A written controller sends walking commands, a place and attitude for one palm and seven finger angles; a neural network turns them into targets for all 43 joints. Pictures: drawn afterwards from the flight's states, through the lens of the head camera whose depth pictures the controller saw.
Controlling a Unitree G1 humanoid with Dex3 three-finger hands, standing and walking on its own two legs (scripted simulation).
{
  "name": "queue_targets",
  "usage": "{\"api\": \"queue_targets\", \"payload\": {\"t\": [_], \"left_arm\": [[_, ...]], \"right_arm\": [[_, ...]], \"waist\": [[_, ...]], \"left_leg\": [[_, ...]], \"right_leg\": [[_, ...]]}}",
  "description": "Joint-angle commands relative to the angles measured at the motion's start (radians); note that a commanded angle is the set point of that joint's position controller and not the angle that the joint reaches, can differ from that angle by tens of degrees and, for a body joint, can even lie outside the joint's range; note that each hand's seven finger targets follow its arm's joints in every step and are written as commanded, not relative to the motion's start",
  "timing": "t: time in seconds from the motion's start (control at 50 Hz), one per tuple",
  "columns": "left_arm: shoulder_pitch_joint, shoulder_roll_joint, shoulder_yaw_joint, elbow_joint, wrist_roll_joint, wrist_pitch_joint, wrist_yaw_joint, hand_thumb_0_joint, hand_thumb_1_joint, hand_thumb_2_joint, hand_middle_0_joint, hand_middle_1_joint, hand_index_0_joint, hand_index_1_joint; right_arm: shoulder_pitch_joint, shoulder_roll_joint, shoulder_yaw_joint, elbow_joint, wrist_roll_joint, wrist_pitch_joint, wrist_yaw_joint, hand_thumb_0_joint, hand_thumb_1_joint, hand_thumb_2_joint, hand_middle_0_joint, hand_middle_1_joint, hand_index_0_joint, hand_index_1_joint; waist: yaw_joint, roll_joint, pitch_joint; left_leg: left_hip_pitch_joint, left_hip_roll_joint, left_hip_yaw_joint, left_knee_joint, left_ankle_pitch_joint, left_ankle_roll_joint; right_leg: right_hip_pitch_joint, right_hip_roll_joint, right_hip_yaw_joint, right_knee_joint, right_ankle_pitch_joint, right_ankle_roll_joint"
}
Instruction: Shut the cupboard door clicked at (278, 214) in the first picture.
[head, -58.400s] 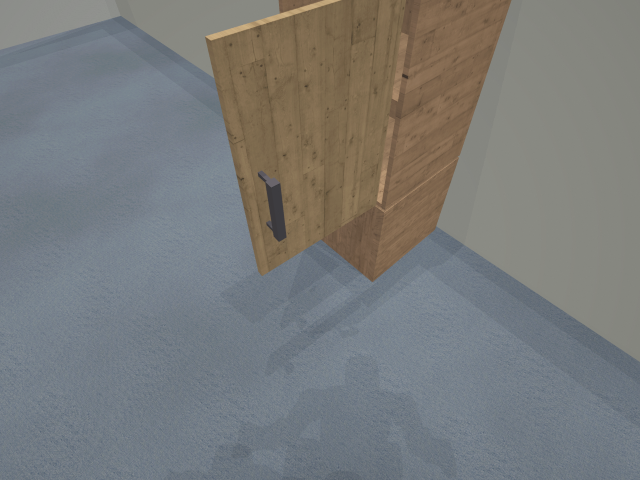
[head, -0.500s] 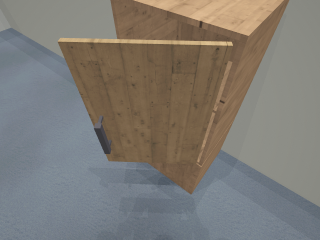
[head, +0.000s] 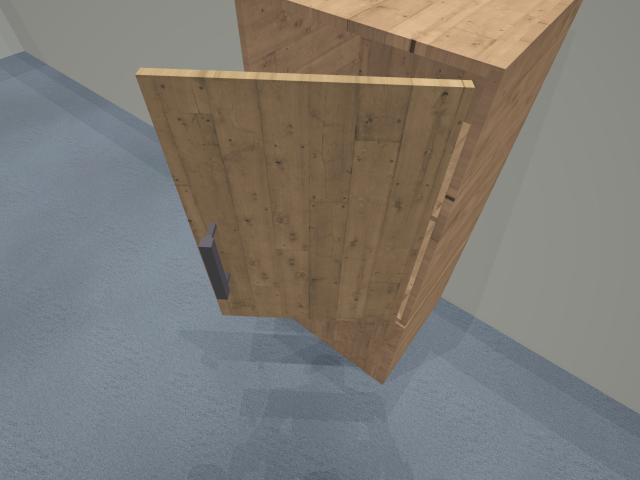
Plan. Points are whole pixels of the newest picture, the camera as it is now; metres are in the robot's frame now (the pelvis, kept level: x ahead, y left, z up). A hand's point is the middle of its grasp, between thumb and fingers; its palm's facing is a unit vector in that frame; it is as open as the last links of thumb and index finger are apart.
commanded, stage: come to a stop and stand still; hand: left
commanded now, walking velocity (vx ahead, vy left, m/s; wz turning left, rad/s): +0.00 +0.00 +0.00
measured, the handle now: (217, 262) +0.48 +0.22 -0.10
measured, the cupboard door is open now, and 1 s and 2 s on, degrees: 35 35 35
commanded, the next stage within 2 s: look again from close up in 0.24 s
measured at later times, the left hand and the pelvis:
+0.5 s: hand out of the picture +0.02 +0.20 -0.17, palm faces +0.01 -0.98 -0.22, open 7.4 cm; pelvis +0.00 +0.01 +0.00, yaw +0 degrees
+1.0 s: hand out of the picture +0.03 +0.21 -0.17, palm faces +0.02 -0.97 -0.24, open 7.4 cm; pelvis +0.00 +0.01 +0.00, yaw +1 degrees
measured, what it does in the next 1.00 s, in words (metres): stands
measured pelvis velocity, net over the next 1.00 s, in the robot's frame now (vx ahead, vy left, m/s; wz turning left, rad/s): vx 0.00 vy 0.01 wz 0.01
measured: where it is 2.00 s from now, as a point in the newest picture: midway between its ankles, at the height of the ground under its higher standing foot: outside the picture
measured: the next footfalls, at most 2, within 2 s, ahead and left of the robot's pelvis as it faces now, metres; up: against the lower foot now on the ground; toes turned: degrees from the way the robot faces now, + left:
none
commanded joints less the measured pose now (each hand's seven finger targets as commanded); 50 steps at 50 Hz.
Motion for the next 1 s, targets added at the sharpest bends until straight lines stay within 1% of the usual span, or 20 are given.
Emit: {"api": "queue_targets", "payload": {"t": [0.0,0.16,0.18,0.2,0.28,0.36,0.38,0.46,0.5,0.54,0.58,0.6,0.66,0.68,0.76,0.78,0.86,0.94,0.96,0.98], "left_arm": [[0.043,0.118,0.027,-0.037,0.003,-0.017,0.010,0.000,0.900,0.900,-0.200,-0.300,-0.200,-0.300],[0.039,0.127,0.029,-0.036,0.003,-0.020,0.009,0.000,0.900,0.900,-0.200,-0.300,-0.200,-0.300],[0.040,0.122,0.029,-0.035,0.004,-0.020,0.009,0.000,0.900,0.900,-0.200,-0.300,-0.200,-0.300],[0.040,0.125,0.028,-0.034,0.004,-0.020,0.009,0.000,0.900,0.900,-0.200,-0.300,-0.200,-0.300],[0.040,0.124,0.029,-0.035,0.005,-0.020,0.008,0.000,0.900,0.900,-0.200,-0.300,-0.200,-0.300],[0.037,0.129,0.029,-0.032,0.004,-0.021,0.009,0.000,0.900,0.900,-0.200,-0.300,-0.200,-0.300],[0.037,0.130,0.029,-0.034,0.006,-0.020,0.009,0.000,0.900,0.900,-0.200,-0.300,-0.200,-0.300],[0.035,0.138,0.031,-0.032,0.005,-0.023,0.009,0.000,0.900,0.900,-0.200,-0.300,-0.200,-0.300],[0.028,0.142,0.032,-0.033,0.006,-0.024,0.009,0.000,0.900,0.900,-0.200,-0.300,-0.200,-0.300],[0.026,0.145,0.033,-0.034,0.005,-0.025,0.009,0.000,0.900,0.900,-0.200,-0.300,-0.200,-0.300],[0.022,0.146,0.033,-0.035,0.007,-0.024,0.009,0.000,0.900,0.900,-0.200,-0.300,-0.200,-0.300],[0.022,0.149,0.034,-0.036,0.006,-0.025,0.009,0.000,0.900,0.900,-0.200,-0.300,-0.200,-0.300],[0.020,0.153,0.033,-0.033,0.005,-0.025,0.008,0.000,0.900,0.900,-0.200,-0.300,-0.200,-0.300],[0.018,0.150,0.033,-0.035,0.006,-0.024,0.008,0.000,0.900,0.900,-0.200,-0.300,-0.200,-0.300],[0.013,0.158,0.033,-0.037,0.004,-0.025,0.008,0.000,0.900,0.900,-0.200,-0.300,-0.200,-0.300],[0.013,0.158,0.032,-0.038,0.006,-0.025,0.008,0.000,0.900,0.900,-0.200,-0.300,-0.200,-0.300],[0.006,0.168,0.033,-0.037,0.005,-0.025,0.006,0.000,0.900,0.900,-0.200,-0.300,-0.200,-0.300],[0.006,0.173,0.035,-0.039,0.005,-0.028,0.006,0.000,0.900,0.900,-0.200,-0.300,-0.200,-0.300],[0.133,0.111,0.021,-0.003,0.011,-0.042,0.051,0.000,0.900,0.900,-0.200,-0.300,-0.200,-0.300],[0.094,0.187,0.027,-0.025,0.007,-0.057,0.046,0.000,0.900,0.900,-0.200,-0.300,-0.200,-0.300]], "right_arm": [[0.051,-0.113,-0.017,-0.026,0.002,-0.009,-0.009,0.000,-0.900,-0.900,0.200,0.300,0.200,0.300],[0.043,-0.125,-0.019,-0.029,0.002,-0.013,-0.007,0.000,-0.900,-0.900,0.200,0.300,0.200,0.300],[0.041,-0.118,-0.019,-0.030,0.003,-0.012,-0.009,0.000,-0.900,-0.900,0.200,0.300,0.200,0.300],[0.039,-0.123,-0.019,-0.028,0.003,-0.013,-0.008,0.000,-0.900,-0.900,0.200,0.300,0.200,0.300],[0.031,-0.123,-0.020,-0.030,0.003,-0.013,-0.008,0.000,-0.900,-0.900,0.200,0.300,0.200,0.300],[0.023,-0.132,-0.021,-0.030,0.002,-0.014,-0.008,0.000,-0.900,-0.900,0.200,0.300,0.200,0.300],[0.024,-0.129,-0.020,-0.031,0.003,-0.014,-0.008,0.000,-0.900,-0.900,0.200,0.300,0.200,0.300],[0.013,-0.141,-0.023,-0.031,0.003,-0.016,-0.007,0.000,-0.900,-0.900,0.200,0.300,0.200,0.300],[0.013,-0.141,-0.021,-0.032,0.003,-0.016,-0.008,0.000,-0.900,-0.900,0.200,0.300,0.200,0.300],[0.008,-0.147,-0.022,-0.032,0.002,-0.017,-0.008,0.000,-0.900,-0.900,0.200,0.300,0.200,0.300],[0.005,-0.143,-0.022,-0.032,0.003,-0.017,-0.008,0.000,-0.900,-0.900,0.200,0.300,0.200,0.300],[0.002,-0.150,-0.022,-0.032,0.003,-0.017,-0.008,0.000,-0.900,-0.900,0.200,0.300,0.200,0.300],[-0.006,-0.154,-0.023,-0.034,0.002,-0.015,-0.007,0.000,-0.900,-0.900,0.200,0.300,0.200,0.300],[-0.004,-0.145,-0.022,-0.032,0.003,-0.014,-0.007,0.000,-0.900,-0.900,0.200,0.300,0.200,0.300],[-0.014,-0.161,-0.022,-0.035,0.001,-0.015,-0.006,0.000,-0.900,-0.900,0.200,0.300,0.200,0.300],[-0.015,-0.155,-0.022,-0.034,0.002,-0.015,-0.006,0.000,-0.900,-0.900,0.200,0.300,0.200,0.300],[-0.019,-0.167,-0.023,-0.034,0.002,-0.014,-0.005,0.000,-0.900,-0.900,0.200,0.300,0.200,0.300],[-0.024,-0.172,-0.024,-0.037,0.001,-0.015,-0.004,0.000,-0.900,-0.900,0.200,0.300,0.200,0.300],[-0.063,-0.154,-0.027,-0.094,0.015,-0.020,0.006,0.000,-0.900,-0.900,0.200,0.300,0.200,0.300],[-0.053,-0.150,-0.019,-0.132,0.012,-0.015,0.008,0.000,-0.900,-0.900,0.200,0.300,0.200,0.300]], "waist": [[-0.001,0.014,0.011],[-0.003,0.016,-0.022],[-0.002,0.006,-0.010],[-0.001,0.018,-0.016],[-0.001,0.006,-0.009],[0.000,0.018,-0.023],[-0.001,0.006,-0.015],[0.000,0.010,-0.046],[0.000,0.011,-0.035],[-0.001,0.012,-0.048],[0.000,-0.001,-0.038],[0.001,0.009,-0.039],[0.000,0.011,-0.037],[0.001,0.006,-0.021],[0.000,0.008,-0.034],[0.002,0.010,-0.021],[-0.001,0.013,-0.032],[-0.001,0.000,-0.043],[0.016,0.057,-0.082],[-0.024,0.072,-0.085]], "left_leg": [[-0.007,0.072,-0.057,-0.065,0.104,0.033],[0.005,0.073,-0.061,-0.064,0.127,0.034],[0.006,0.074,-0.062,-0.063,0.130,0.036],[0.005,0.073,-0.061,-0.062,0.132,0.035],[0.007,0.074,-0.061,-0.063,0.135,0.036],[0.012,0.075,-0.064,-0.064,0.144,0.036],[0.011,0.077,-0.064,-0.063,0.150,0.037],[0.026,0.076,-0.065,-0.061,0.164,0.037],[0.017,0.077,-0.063,-0.062,0.176,0.036],[0.025,0.078,-0.065,-0.063,0.180,0.036],[0.024,0.079,-0.066,-0.062,0.192,0.037],[0.022,0.077,-0.065,-0.061,0.195,0.035],[0.025,0.076,-0.067,-0.064,0.175,0.034],[0.017,0.077,-0.067,-0.067,0.168,0.035],[0.028,0.077,-0.071,-0.071,0.169,0.035],[0.021,0.077,-0.068,-0.069,0.169,0.035],[0.022,0.076,-0.070,-0.075,0.153,0.032],[0.031,0.076,-0.072,-0.070,0.168,0.033],[0.000,0.085,-0.001,0.156,0.204,0.016],[-0.040,0.047,-0.018,0.121,0.167,0.012]], "right_leg": [[-0.035,-0.117,0.103,-0.091,0.112,-0.011],[-0.021,-0.121,0.104,-0.086,0.136,-0.010],[-0.026,-0.118,0.102,-0.085,0.146,-0.010],[-0.022,-0.121,0.101,-0.084,0.148,-0.009],[-0.027,-0.120,0.100,-0.085,0.155,-0.008],[-0.022,-0.123,0.099,-0.083,0.156,-0.007],[-0.021,-0.121,0.098,-0.082,0.169,-0.007],[-0.008,-0.127,0.098,-0.079,0.189,-0.005],[-0.002,-0.129,0.095,-0.079,0.210,-0.005],[0.004,-0.130,0.094,-0.078,0.214,-0.006],[0.006,-0.129,0.091,-0.077,0.231,-0.005],[0.007,-0.132,0.091,-0.079,0.236,-0.005],[-0.001,-0.132,0.095,-0.087,0.213,-0.005],[-0.002,-0.130,0.091,-0.090,0.206,-0.004],[-0.003,-0.132,0.096,-0.096,0.198,-0.004],[-0.004,-0.132,0.093,-0.099,0.202,-0.004],[-0.003,-0.133,0.097,-0.106,0.179,-0.003],[0.004,-0.136,0.096,-0.104,0.208,-0.003],[0.012,-0.196,0.141,-0.055,0.561,0.030],[0.051,-0.225,0.143,0.005,0.796,-0.003]]}}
